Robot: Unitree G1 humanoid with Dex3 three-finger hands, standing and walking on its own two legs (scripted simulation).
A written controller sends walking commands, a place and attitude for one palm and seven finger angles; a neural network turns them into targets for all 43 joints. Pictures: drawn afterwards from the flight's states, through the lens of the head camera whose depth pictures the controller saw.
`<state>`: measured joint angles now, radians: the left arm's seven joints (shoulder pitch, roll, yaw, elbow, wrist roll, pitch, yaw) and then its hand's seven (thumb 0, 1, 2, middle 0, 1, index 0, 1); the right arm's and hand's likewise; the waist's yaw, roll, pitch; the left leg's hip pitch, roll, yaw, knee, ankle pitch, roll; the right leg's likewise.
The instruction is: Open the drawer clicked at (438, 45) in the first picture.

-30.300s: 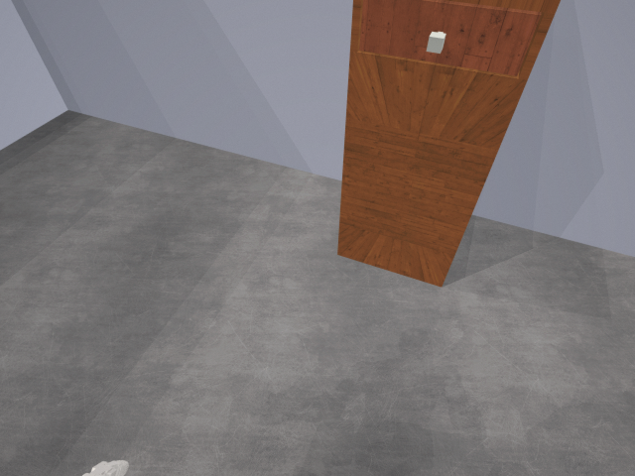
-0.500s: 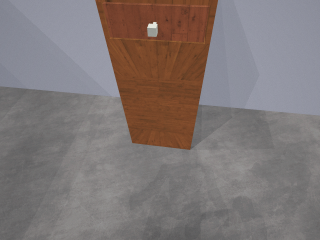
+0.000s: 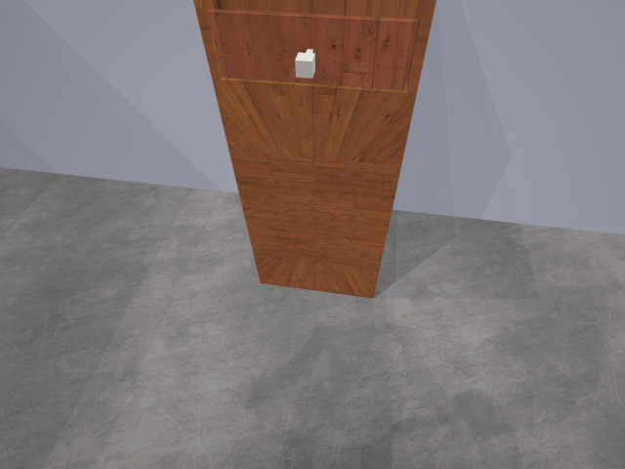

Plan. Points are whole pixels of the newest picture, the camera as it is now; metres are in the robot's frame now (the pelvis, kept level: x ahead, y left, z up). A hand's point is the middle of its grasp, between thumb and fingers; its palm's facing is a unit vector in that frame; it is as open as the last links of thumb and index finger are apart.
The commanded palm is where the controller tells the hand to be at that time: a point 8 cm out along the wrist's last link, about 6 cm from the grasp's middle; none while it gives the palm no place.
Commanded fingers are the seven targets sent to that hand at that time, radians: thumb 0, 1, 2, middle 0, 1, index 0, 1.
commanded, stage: look to check the result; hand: left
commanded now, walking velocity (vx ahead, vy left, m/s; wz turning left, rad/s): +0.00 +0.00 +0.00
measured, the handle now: (307, 61) +0.78 +0.05 +0.13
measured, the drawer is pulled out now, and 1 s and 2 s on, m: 0.00 0.00 0.00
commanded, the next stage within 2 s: turn to face it in 1.02 s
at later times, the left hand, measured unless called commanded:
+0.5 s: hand out of the picture +0.10 +0.25 -0.15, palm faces -0.04 -0.93 -0.36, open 7.4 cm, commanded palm none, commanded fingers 0.00 0.90 0.90 -0.20 -0.30 -0.20 -0.30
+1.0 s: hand out of the picture +0.11 +0.24 -0.15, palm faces -0.04 -0.93 -0.35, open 7.4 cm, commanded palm none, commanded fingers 0.00 0.90 0.90 -0.20 -0.30 -0.20 -0.30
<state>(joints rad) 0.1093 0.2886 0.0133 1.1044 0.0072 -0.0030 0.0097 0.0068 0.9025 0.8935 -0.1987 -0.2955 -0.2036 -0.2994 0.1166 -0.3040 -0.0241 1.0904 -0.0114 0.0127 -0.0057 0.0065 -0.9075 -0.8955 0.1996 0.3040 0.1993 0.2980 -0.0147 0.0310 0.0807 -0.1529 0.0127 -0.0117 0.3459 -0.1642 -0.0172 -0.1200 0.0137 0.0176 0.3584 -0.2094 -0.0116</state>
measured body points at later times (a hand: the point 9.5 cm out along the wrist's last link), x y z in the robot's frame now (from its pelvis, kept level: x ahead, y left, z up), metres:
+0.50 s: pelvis +0.01 +0.00 +0.00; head +0.04 -0.01 +0.45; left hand +0.10 +0.30 -0.13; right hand +0.08 -0.29 -0.14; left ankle +0.02 +0.13 -0.75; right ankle -0.01 -0.11 -0.75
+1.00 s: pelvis +0.02 +0.00 +0.00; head +0.05 -0.01 +0.45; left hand +0.11 +0.29 -0.13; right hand +0.09 -0.30 -0.14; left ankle +0.02 +0.13 -0.75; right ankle -0.01 -0.11 -0.75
